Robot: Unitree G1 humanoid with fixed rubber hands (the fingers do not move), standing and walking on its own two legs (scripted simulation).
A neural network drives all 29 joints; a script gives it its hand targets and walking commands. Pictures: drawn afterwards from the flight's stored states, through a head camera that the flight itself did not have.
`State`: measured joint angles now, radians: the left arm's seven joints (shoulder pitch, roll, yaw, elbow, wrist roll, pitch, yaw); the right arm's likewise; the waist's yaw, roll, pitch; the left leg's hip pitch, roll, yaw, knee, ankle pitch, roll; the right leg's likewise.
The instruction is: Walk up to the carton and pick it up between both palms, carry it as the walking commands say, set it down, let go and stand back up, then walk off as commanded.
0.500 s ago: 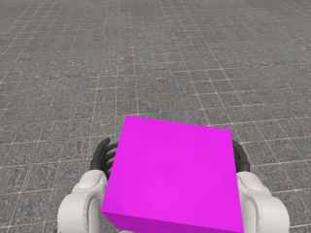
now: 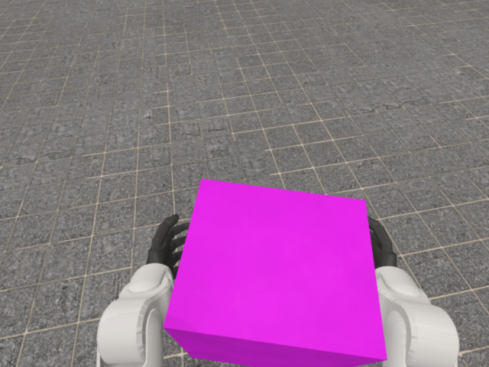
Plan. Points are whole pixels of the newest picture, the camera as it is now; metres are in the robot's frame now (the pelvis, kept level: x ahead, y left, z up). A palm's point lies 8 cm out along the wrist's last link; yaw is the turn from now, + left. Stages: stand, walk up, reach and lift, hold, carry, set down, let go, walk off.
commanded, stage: carry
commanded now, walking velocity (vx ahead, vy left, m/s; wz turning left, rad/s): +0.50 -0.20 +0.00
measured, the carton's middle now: (264, 291) +0.22 +0.00 +0.03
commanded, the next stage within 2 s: none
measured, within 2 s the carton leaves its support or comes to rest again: neither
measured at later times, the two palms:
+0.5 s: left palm (238, 130) +0.52 +0.05 +0.10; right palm (396, 135) +0.50 -0.25 +0.10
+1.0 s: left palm (292, 84) +0.72 -0.08 +0.08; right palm (417, 77) +0.73 -0.38 +0.08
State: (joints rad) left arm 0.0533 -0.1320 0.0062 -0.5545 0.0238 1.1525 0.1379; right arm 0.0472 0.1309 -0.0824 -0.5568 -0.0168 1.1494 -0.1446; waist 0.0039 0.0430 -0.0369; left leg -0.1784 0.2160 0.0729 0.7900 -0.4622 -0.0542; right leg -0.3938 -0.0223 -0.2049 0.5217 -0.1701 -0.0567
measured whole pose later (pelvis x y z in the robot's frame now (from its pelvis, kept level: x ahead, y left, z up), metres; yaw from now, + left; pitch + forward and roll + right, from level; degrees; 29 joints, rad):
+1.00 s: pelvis +0.49 -0.24 +0.00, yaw +0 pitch +4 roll -1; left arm 0.07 -0.13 0.04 -0.62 0.01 1.14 0.14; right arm 0.04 0.13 -0.04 -0.57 -0.02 1.12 -0.14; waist 0.02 -0.02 0.01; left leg -0.37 0.05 0.18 0.55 -0.19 0.05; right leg -0.33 0.04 -0.23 0.51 -0.25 -0.11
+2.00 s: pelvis +0.50 -0.51 +0.00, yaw +0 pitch +4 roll -1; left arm 0.10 -0.14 0.04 -0.58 0.03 1.20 0.14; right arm 0.06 0.13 -0.04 -0.51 -0.03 1.17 -0.14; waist 0.00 -0.04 -0.10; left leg -0.34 0.09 0.16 0.60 -0.33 0.01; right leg -0.47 0.04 -0.15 0.77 -0.39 -0.05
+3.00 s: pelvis +0.39 -0.77 +0.02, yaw +1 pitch +4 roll -3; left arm 0.06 -0.13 0.03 -0.65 0.01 1.20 0.14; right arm 0.07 0.14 -0.05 -0.61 -0.02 1.15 -0.14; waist 0.02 0.01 -0.04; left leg -0.32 0.20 0.15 0.47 -0.21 -0.05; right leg -0.47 -0.05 -0.04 0.80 -0.37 0.03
